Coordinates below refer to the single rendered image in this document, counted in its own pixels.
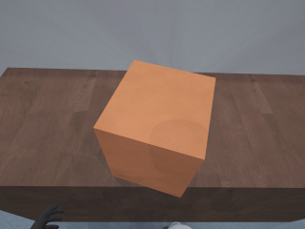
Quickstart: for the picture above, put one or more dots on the pedestal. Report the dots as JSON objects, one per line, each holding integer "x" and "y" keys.
{"x": 253, "y": 171}

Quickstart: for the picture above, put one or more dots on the robot left hand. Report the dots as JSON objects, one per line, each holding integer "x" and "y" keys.
{"x": 45, "y": 217}

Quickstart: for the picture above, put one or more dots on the carton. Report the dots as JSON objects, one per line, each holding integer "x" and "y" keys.
{"x": 154, "y": 130}

